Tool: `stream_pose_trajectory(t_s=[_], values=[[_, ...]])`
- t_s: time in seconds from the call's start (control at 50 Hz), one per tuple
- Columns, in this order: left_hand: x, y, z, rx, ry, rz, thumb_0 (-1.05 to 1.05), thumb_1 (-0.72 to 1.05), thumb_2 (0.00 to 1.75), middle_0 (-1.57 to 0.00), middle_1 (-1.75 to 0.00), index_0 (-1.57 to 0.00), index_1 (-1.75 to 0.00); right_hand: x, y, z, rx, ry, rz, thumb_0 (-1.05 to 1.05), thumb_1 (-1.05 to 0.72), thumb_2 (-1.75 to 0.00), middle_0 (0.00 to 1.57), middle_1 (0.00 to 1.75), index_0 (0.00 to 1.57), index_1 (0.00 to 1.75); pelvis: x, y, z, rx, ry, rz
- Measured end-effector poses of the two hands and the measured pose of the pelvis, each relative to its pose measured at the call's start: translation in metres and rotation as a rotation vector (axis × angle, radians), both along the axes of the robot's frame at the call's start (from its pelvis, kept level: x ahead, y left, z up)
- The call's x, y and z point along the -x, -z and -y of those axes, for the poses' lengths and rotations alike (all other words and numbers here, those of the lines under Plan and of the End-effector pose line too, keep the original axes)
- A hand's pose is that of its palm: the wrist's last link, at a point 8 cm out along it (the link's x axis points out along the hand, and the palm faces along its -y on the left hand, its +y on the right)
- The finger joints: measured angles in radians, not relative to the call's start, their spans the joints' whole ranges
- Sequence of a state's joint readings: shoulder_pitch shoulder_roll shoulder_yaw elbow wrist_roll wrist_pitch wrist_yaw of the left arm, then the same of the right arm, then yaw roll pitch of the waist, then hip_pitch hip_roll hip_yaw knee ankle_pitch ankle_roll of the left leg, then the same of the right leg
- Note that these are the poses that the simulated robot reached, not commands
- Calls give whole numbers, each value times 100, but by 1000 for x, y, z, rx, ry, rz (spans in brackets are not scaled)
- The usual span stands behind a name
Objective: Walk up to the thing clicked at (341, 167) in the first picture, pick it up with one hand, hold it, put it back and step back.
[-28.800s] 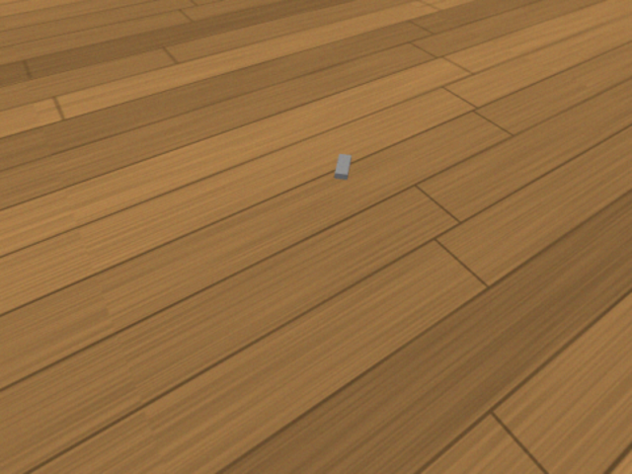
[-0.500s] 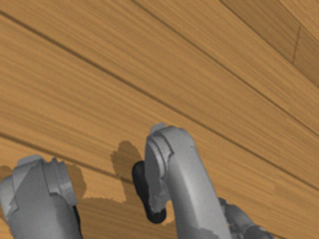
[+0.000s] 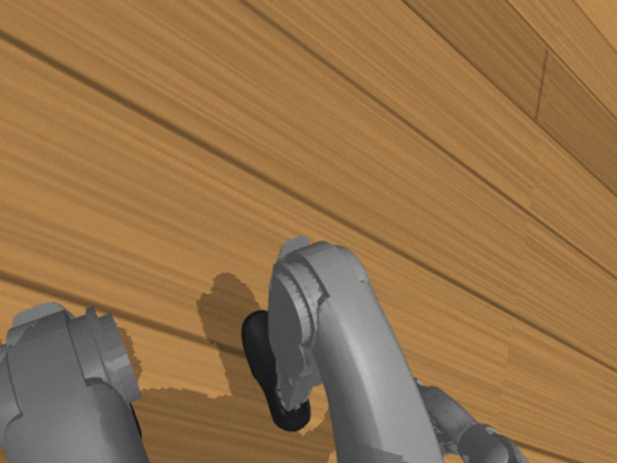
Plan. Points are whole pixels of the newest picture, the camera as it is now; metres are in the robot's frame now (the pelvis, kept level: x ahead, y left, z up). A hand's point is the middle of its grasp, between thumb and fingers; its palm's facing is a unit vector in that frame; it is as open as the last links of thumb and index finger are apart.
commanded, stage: rest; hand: left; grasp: from above
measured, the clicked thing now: out of the picture +0.42 +0.37 -0.28
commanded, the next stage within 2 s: open in 0.10 s
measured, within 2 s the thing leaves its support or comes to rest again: rests again in 0.10 s
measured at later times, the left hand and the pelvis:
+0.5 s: hand out of the picture +0.41 +0.36 -0.25, palm faces -0.44 -0.18 -0.88, open 10.0 cm; pelvis +0.00 +0.00 +0.00, yaw -1 degrees
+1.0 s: hand out of the picture +0.41 +0.36 -0.24, palm faces -0.45 -0.18 -0.88, open 13.9 cm; pelvis +0.00 +0.00 +0.00, yaw -1 degrees
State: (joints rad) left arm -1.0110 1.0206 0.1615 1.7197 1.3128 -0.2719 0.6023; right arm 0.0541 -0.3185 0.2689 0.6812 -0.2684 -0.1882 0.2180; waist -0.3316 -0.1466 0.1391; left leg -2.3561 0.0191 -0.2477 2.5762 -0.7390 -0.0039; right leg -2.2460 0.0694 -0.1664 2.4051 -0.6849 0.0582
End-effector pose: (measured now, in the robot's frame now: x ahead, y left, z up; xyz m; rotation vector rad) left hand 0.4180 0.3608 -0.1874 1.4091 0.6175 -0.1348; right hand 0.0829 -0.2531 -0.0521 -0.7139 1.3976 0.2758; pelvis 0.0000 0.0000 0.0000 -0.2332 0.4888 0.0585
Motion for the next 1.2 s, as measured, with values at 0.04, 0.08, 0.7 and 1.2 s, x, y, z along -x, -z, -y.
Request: stream_pose_trajectory(t_s=[0.04, 0.08, 0.7, 1.2], values=[[-1, 0, 0, -1, 1, 0, 0, 17, 27, -84, -36, -88, -32, 0, 0, -1, -6, -7, -1, 0, -91, -90, 20, 30, 20, 30, 0, 0, 0, 0, 0, 1], [-1, 0, -1, -2, -4, 2, 0, 16, 28, -84, -36, -88, -32, -1, 0, -1, -11, -13, -2, 0, -91, -90, 20, 30, 20, 30, 0, 0, 0, 2, 0, 4], [-4, -1, -2, -3, -3, 18, 0, -18, 70, -41, -69, -40, -69, 7, -11, -2, -1, -31, -13, 0, -90, -90, 20, 30, 20, 30, 4, -3, -2, 17, 9, 18], [-4, 0, -4, -4, 10, 7, 0, -52, 99, -9, -98, -7, -99, 5, -11, -2, -6, -39, -21, 0, -89, -89, 20, 30, 20, 30, 3, -5, -1, 16, 8, 14]])
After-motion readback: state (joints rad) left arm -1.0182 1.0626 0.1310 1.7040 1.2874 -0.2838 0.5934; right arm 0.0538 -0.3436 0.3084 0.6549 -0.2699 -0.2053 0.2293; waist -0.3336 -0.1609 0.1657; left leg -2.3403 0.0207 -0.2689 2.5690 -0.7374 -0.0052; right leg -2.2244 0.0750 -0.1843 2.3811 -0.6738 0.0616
